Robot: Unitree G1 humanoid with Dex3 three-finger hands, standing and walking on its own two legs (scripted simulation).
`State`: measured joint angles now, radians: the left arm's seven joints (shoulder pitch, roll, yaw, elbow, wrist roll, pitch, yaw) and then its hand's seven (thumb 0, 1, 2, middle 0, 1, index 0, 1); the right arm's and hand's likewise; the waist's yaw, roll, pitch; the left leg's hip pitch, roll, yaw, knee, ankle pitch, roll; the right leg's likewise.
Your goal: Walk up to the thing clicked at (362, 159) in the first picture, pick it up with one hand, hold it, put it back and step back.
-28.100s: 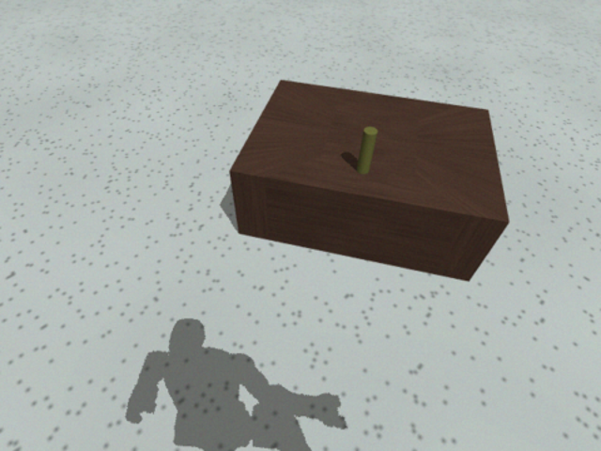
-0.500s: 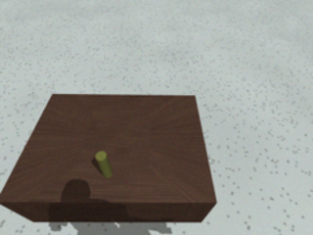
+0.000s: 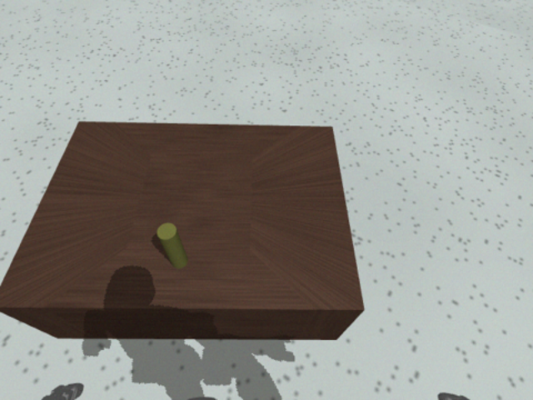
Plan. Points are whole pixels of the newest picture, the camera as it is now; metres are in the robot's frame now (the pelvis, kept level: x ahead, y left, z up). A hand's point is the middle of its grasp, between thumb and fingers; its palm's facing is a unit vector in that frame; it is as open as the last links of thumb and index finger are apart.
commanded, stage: step back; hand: left
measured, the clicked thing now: (173, 247) +0.49 +0.25 -0.33
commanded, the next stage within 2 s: none
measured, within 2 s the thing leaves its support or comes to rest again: neither
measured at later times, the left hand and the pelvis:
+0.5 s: hand out of the picture +0.04 +0.30 -0.17, palm faces -0.01 -0.94 -0.35, open 7.4 cm; pelvis -0.09 +0.04 +0.00, yaw +0 degrees
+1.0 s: hand out of the picture -0.06 +0.29 -0.14, palm faces -0.02 -0.91 -0.41, open 7.4 cm; pelvis -0.19 +0.03 -0.01, yaw +0 degrees
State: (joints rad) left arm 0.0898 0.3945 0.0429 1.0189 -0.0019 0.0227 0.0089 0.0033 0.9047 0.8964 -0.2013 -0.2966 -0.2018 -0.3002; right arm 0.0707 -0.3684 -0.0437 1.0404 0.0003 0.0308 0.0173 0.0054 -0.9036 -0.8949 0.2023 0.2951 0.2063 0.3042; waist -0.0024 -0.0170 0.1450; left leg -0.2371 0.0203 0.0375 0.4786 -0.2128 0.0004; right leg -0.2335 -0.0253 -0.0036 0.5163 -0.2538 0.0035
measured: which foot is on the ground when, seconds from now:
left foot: down 0.00-0.08, up 0.10-0.30, down 0.32-0.74, up 0.76-1.00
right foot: down 0.00-0.34, up 0.36-0.68, down 0.70-1.00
